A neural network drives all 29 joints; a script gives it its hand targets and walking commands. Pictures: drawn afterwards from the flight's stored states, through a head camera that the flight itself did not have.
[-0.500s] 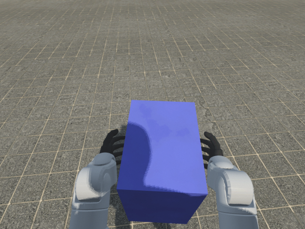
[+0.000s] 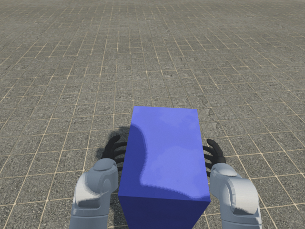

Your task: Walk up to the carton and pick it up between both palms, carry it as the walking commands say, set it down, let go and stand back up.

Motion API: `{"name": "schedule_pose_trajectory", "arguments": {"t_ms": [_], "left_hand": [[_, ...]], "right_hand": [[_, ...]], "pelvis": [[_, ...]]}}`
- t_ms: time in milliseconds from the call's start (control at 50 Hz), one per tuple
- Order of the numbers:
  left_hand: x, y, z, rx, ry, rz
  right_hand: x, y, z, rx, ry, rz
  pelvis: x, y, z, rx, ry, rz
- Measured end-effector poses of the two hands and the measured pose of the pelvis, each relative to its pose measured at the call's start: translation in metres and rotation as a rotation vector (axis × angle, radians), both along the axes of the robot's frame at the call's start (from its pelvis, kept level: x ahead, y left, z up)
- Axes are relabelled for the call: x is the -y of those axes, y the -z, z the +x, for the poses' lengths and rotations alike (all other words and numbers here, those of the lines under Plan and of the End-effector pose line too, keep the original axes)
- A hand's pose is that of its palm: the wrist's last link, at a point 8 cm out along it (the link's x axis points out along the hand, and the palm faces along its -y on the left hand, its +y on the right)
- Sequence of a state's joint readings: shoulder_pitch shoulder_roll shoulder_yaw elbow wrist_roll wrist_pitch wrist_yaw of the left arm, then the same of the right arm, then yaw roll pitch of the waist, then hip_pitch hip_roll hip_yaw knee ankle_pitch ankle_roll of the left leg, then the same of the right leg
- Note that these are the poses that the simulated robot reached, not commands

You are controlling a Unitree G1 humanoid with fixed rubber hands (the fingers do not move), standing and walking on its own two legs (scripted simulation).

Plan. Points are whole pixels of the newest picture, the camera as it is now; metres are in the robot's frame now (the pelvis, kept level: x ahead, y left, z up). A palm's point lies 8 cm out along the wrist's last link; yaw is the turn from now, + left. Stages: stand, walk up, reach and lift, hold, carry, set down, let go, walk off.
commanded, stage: carry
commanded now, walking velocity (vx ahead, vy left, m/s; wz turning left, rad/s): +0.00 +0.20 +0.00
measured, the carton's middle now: (161, 171) +0.30 +0.00 +0.02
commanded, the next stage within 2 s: none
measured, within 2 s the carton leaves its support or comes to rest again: neither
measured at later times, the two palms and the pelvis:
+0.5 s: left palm (76, 167) +0.26 +0.20 +0.09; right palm (187, 178) +0.24 -0.06 +0.09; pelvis -0.02 +0.09 +0.01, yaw -4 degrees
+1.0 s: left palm (33, 169) +0.25 +0.30 +0.09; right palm (143, 181) +0.23 +0.04 +0.09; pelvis -0.03 +0.20 +0.00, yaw -4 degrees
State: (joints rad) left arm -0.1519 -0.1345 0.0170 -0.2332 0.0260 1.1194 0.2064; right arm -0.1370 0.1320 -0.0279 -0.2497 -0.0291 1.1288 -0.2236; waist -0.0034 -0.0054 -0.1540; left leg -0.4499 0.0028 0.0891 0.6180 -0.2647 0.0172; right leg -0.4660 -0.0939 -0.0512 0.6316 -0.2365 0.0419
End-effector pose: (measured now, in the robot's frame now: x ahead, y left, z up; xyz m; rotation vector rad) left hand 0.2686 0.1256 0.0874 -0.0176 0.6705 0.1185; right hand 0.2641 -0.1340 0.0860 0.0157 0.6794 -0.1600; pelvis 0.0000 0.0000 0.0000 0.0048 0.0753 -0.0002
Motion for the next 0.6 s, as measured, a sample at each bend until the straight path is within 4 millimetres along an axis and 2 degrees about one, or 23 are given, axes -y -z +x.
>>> {"name": "schedule_pose_trajectory", "arguments": {"t_ms": [120, 380, 600], "left_hand": [[-0.027, -0.002, -0.003, 0.015, -0.012, -0.005], [-0.065, 0.002, -0.01, 0.006, 0.023, -0.003], [-0.076, -0.013, -0.015, 0.026, 0.076, 0.012]], "right_hand": [[-0.027, -0.004, 0.0, 0.015, -0.013, -0.007], [-0.065, 0.0, -0.015, 0.006, 0.017, -0.012], [-0.077, -0.01, -0.035, 0.026, 0.07, 0.003]], "pelvis": [[-0.024, -0.002, -0.002, -0.002, 0.023, 0.0], [-0.07, 0.001, -0.01, -0.001, 0.038, -0.019], [-0.096, -0.01, -0.021, -0.026, 0.075, -0.014]]}}
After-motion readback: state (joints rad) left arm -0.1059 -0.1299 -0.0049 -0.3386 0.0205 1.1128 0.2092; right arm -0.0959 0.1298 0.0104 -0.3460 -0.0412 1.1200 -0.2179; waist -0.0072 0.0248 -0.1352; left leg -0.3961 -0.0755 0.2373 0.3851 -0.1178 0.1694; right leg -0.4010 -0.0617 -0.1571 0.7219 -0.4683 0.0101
